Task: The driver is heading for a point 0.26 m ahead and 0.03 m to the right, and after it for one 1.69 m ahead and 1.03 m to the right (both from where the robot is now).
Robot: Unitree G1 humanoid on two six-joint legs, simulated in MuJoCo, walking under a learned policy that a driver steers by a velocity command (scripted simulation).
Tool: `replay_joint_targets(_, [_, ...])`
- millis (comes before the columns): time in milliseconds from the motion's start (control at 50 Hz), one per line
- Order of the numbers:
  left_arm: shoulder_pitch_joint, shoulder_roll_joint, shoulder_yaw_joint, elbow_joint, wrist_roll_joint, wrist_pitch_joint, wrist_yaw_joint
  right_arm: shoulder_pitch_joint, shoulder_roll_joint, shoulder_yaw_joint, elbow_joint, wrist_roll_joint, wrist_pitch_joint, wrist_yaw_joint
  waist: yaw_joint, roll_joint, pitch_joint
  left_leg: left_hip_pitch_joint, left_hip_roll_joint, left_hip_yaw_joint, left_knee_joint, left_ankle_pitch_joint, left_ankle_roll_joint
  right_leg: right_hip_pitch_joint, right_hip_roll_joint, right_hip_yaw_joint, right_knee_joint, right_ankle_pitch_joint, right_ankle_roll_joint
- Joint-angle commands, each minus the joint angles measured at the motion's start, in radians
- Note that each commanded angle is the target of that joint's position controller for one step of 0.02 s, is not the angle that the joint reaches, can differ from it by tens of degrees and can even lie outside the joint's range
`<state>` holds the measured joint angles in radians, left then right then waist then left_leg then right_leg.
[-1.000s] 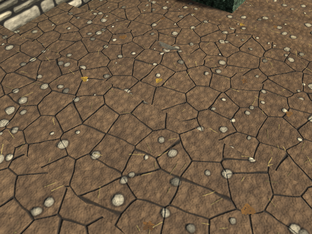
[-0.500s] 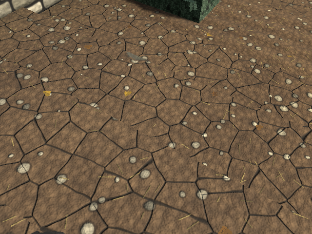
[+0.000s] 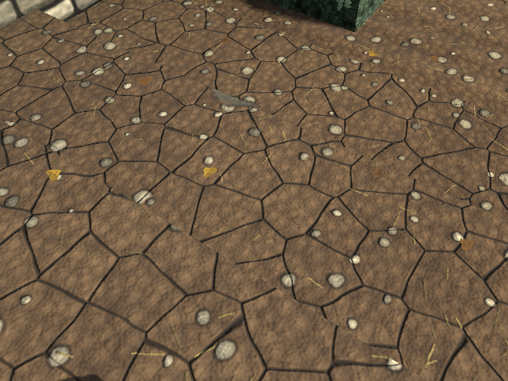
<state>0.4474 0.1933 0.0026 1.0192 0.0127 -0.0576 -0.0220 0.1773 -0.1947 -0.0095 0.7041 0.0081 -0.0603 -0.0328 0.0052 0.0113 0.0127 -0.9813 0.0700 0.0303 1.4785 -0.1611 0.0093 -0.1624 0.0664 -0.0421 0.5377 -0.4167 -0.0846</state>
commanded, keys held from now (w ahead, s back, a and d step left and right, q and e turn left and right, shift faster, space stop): w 0.02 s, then w+e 0.98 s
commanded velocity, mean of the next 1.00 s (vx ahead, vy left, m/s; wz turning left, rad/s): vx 0.50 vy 0.00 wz -0.45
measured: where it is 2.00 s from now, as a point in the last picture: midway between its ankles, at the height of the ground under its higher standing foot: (391, 235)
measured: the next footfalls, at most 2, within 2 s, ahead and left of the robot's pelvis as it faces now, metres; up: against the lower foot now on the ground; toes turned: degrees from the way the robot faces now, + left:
left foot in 0.18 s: +0.33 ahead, +0.09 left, +0.00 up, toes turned -4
right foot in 0.68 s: +0.47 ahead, -0.21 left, +0.00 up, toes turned -20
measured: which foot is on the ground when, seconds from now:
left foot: up 0.00-0.16, down 0.18-0.70, up 0.72-1.00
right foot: down 0.00-0.22, up 0.24-0.66, down 0.68-1.00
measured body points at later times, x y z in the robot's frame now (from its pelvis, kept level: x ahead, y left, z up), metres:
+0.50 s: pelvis +0.28 -0.01 +0.02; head +0.30 -0.02 +0.47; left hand +0.46 +0.24 -0.10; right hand +0.27 -0.29 -0.12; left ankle +0.29 +0.09 -0.73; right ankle +0.37 -0.21 -0.66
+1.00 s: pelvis +0.51 -0.15 +0.01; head +0.52 -0.18 +0.46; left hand +0.68 +0.06 -0.09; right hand +0.57 -0.48 -0.08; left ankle +0.73 -0.04 -0.65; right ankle +0.43 -0.19 -0.73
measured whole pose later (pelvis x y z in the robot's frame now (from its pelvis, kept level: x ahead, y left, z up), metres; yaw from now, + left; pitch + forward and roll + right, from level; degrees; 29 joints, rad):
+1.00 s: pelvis +0.51 -0.15 +0.01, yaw -30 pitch +3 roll +1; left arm 0.40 0.23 0.05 0.73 -0.02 -0.05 0.02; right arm 0.07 -0.29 -0.08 0.74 -0.01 -0.09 0.02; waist 0.05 0.03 -0.01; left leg -0.72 0.07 -0.11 0.91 -0.03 0.00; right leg -0.18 0.11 0.14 0.45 -0.30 -0.10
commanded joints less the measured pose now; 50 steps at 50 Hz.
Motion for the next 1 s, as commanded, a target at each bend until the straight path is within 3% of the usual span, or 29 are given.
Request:
replay_joint_targets(20, [-0.079, 0.171, 0.025, -0.100, -0.011, -0.053, 0.046, -0.089, -0.040, -0.013, -0.092, -0.028, -0.030, 0.019, -0.024, -0.071, 0.019, 0.517, -0.045, 0.020, -0.571, 0.409, -0.035, -0.352, -0.174, 0.089, -0.334, 0.783, -0.026])
replay_joint_targets(60, [-0.007, 0.202, 0.039, -0.065, -0.046, -0.033, 0.063, -0.195, -0.024, -0.001, -0.136, 0.012, -0.028, 0.030, 0.011, -0.076, 0.084, 0.405, -0.057, -0.011, -0.802, 0.352, -0.036, -0.070, -0.235, 0.144, -0.354, 0.833, -0.037])
replay_joint_targets(100, [0.070, 0.185, 0.047, -0.041, -0.040, -0.003, 0.073, -0.278, -0.034, -0.005, -0.159, 0.021, -0.033, 0.049, 0.045, -0.050, 0.134, 0.323, -0.083, -0.012, -0.976, 0.318, -0.007, 0.149, -0.264, 0.179, -0.322, 0.847, -0.024])
replay_joint_targets(120, [0.096, 0.187, 0.053, -0.033, -0.033, 0.008, 0.072, -0.282, -0.054, -0.016, -0.159, 0.010, -0.038, 0.061, 0.046, -0.053, 0.129, 0.330, -0.098, -0.006, -1.004, 0.290, 0.007, 0.215, -0.268, 0.188, -0.279, 0.904, -0.020])
replay_joint_targets(160, [0.091, 0.195, 0.067, -0.046, -0.015, 0.025, 0.067, -0.186, -0.086, -0.038, -0.138, 0.001, -0.041, 0.065, -0.005, -0.118, 0.033, 0.479, -0.136, 0.004, -1.000, 0.160, 0.043, 0.292, -0.265, 0.212, -0.136, 1.129, -0.032])
replay_joint_targets(180, [0.058, 0.193, 0.068, -0.064, -0.010, 0.029, 0.058, -0.057, -0.127, -0.058, -0.104, -0.004, -0.043, 0.062, -0.073, -0.121, -0.053, 0.678, -0.134, 0.001, -1.005, 0.195, 0.077, 0.248, -0.232, 0.201, 0.006, 1.161, -0.039])
replay_joint_targets(200, [0.000, 0.178, 0.063, -0.100, 0.000, 0.025, 0.045, 0.155, -0.181, -0.077, -0.060, -0.018, -0.041, 0.053, -0.168, -0.101, -0.209, 1.055, -0.005, -0.109, -0.894, 0.358, 0.140, 0.017, -0.181, 0.191, 0.265, 0.935, -0.030])
replay_joint_targets(220, [0.170, 0.021, 0.019, -0.097, -0.016, 0.011, 0.031, 0.295, -0.254, -0.102, -0.014, -0.027, -0.039, 0.055, -0.132, 0.144, -0.433, 1.481, 0.318, -0.564, -0.934, 0.216, 0.352, -0.376, -0.010, 0.184, 0.698, 0.253, 0.033])
replay_joint_targets(240, [0.133, 0.106, 0.040, -0.080, -0.037, 0.004, 0.019, 0.332, -0.155, -0.087, 0.008, -0.007, -0.031, 0.054, -0.167, 0.115, -0.480, 1.465, 0.356, -0.744, -1.074, -0.024, 0.351, -0.471, 0.012, 0.262, 0.811, -0.177, 0.035])
replay_joint_targets(260, [0.022, 0.178, 0.074, -0.134, -0.064, 0.009, 0.022, 0.224, -0.132, -0.076, 0.012, 0.002, -0.025, 0.044, -0.133, 0.104, -0.237, 1.271, 0.313, -0.607, -1.137, -0.187, 0.279, -0.565, -0.046, 0.225, 0.838, -0.112, 0.038])
replay_joint_targets(300, [-0.104, 0.172, 0.088, -0.191, -0.056, 0.021, 0.035, 0.031, -0.089, -0.065, 0.006, 0.000, -0.030, 0.039, -0.049, 0.045, -0.005, 0.904, 0.229, -0.390, -1.257, -0.158, 0.210, -0.524, -0.124, 0.166, 0.726, 0.037, 0.040])
replay_joint_targets(360, [-0.012, 0.096, 0.087, -0.175, -0.042, 0.061, 0.043, -0.048, -0.076, -0.069, 0.022, -0.015, -0.055, 0.051, 0.033, 0.082, 0.009, 0.683, 0.174, -0.206, -1.345, -0.090, 0.179, -0.357, -0.173, 0.156, 0.661, 0.104, 0.062])
replay_joint_targets(460, [-0.146, 0.123, 0.096, -0.254, -0.029, 0.065, 0.049, 0.024, -0.159, -0.097, 0.092, -0.024, -0.062, 0.029, 0.012, 0.055, 0.030, 0.770, 0.192, -0.055, -1.368, 0.047, 0.187, -0.504, -0.195, 0.177, 0.444, 0.328, 0.083])
replay_joint_targets(540, [-0.268, 0.090, 0.083, -0.306, -0.018, 0.042, 0.010, 0.061, -0.199, -0.106, 0.122, -0.025, -0.044, 0.009, -0.027, 0.048, 0.003, 0.786, 0.152, 0.103, -1.293, 0.193, 0.148, -0.388, -0.157, 0.071, 0.268, 0.505, 0.080])
replay_joint_targets(620, [-0.285, 0.142, 0.100, -0.344, -0.024, 0.052, -0.007, 0.073, -0.221, -0.116, 0.115, 0.005, -0.034, 0.014, -0.019, 0.074, 0.025, 0.808, 0.196, 0.128, -1.173, 0.200, 0.136, -0.331, -0.130, 0.010, 0.303, 0.363, 0.045])
replay_joint_targets(640, [-0.257, 0.155, 0.107, -0.347, -0.024, 0.057, -0.008, 0.061, -0.238, -0.122, 0.110, 0.015, -0.031, 0.014, 0.006, 0.084, 0.025, 0.812, 0.204, 0.140, -1.100, 0.331, 0.123, -0.279, -0.104, -0.020, 0.290, 0.257, 0.024])
replay_joint_targets(680, [-0.038, 0.210, 0.146, -0.303, -0.034, 0.057, -0.010, 0.035, -0.241, -0.117, 0.116, 0.030, -0.019, 0.010, 0.143, 0.074, -0.048, 0.797, 0.167, 0.172, -0.758, 0.524, 0.071, -0.016, -0.019, -0.043, 0.063, 0.159, -0.048])
replay_joint_targets(700, [0.054, 0.340, 0.183, -0.284, -0.037, 0.050, 0.005, 0.092, -0.192, -0.101, 0.103, -0.012, -0.018, 0.007, 0.138, -0.193, -0.092, 0.580, 0.095, 0.194, -0.373, 0.157, 0.016, 0.188, -0.165, 0.219, 0.014, 0.336, -0.128])
replay_joint_targets(720, [-0.038, 0.390, 0.166, -0.346, -0.045, 0.029, 0.002, 0.205, -0.091, -0.070, 0.063, -0.040, -0.049, 0.028, 0.001, -0.425, -0.207, 0.222, -0.080, 0.027, -0.048, -0.489, -0.023, 0.406, -0.329, 0.719, -0.070, 0.325, -0.332])
replay_joint_targets(740, [0.022, 0.321, 0.148, -0.360, -0.034, 0.006, -0.015, 0.102, -0.189, -0.088, 0.038, 0.013, -0.082, 0.039, 0.096, -0.279, -0.290, 0.123, -0.081, -0.130, -0.019, -0.437, 0.005, 0.406, -0.396, 0.909, -0.279, 0.140, -0.373])
replay_joint_targets(760, [0.004, 0.267, 0.132, -0.343, -0.024, -0.009, -0.023, -0.023, -0.234, -0.102, 0.005, 0.048, -0.084, 0.034, 0.097, -0.151, -0.143, 0.062, -0.052, -0.124, -0.047, -0.340, 0.035, 0.328, -0.368, 0.791, -0.271, 0.144, -0.316])
replay_joint_targets(780, [-0.076, 0.232, 0.118, -0.354, -0.031, -0.014, -0.026, -0.029, -0.217, -0.099, 0.003, 0.027, -0.077, 0.026, 0.042, -0.064, -0.067, 0.105, -0.010, -0.131, -0.130, -0.262, 0.042, 0.192, -0.337, 0.668, -0.235, 0.263, -0.273])
replay_joint_targets(800, [-0.139, 0.196, 0.105, -0.373, -0.032, -0.016, -0.021, -0.002, -0.218, -0.103, 0.024, -0.004, -0.063, 0.017, 0.008, -0.062, -0.063, 0.190, 0.031, -0.144, -0.208, -0.209, 0.034, 0.095, -0.307, 0.568, -0.218, 0.386, -0.247])
replay_joint_targets(860, [-0.161, 0.187, 0.096, -0.392, -0.040, -0.016, 0.001, 0.011, -0.198, -0.106, 0.013, -0.007, -0.025, 0.016, -0.031, -0.045, -0.060, 0.287, 0.043, -0.136, -0.373, -0.111, -0.002, -0.008, -0.233, 0.446, -0.239, 0.491, -0.220])
replay_joint_targets(920, [-0.096, 0.216, 0.107, -0.369, -0.040, 0.002, 0.037, -0.074, -0.124, -0.076, -0.017, -0.035, -0.019, 0.031, -0.005, -0.012, -0.072, 0.288, 0.008, -0.100, -0.554, 0.041, -0.037, -0.010, -0.193, 0.353, -0.197, 0.690, -0.203])
replay_joint_targets(940, [-0.073, 0.228, 0.109, -0.371, -0.022, 0.002, 0.043, -0.068, -0.137, -0.077, -0.004, -0.036, -0.029, 0.047, 0.008, -0.027, -0.112, 0.302, -0.006, -0.098, -0.512, 0.164, -0.026, 0.020, -0.201, 0.363, -0.159, 0.702, -0.202])
replay_joint_targets(960, [-0.069, 0.220, 0.105, -0.372, -0.024, 0.003, 0.047, -0.072, -0.149, -0.080, -0.003, -0.033, -0.034, 0.055, 0.007, -0.035, -0.111, 0.284, -0.008, -0.105, -0.527, 0.198, -0.019, 0.025, -0.197, 0.365, -0.146, 0.689, -0.196])
replay_joint_targets(980, [0.051, 0.219, 0.105, -0.323, -0.039, -0.006, 0.058, -0.168, -0.187, -0.095, -0.035, -0.002, -0.047, 0.062, 0.047, -0.067, -0.071, 0.109, 0.004, -0.165, -0.575, 0.219, -0.007, 0.166, -0.218, 0.449, -0.155, 0.513, -0.190])
replay_joint_targets(1000, [0.097, 0.211, 0.101, -0.301, -0.042, -0.010, 0.064, -0.232, -0.203, -0.095, -0.060, 0.002, -0.060, 0.068, 0.064, -0.067, -0.042, 0.009, 0.006, -0.187, -0.642, 0.218, 0.012, 0.242, -0.239, 0.503, -0.143, 0.429, -0.183])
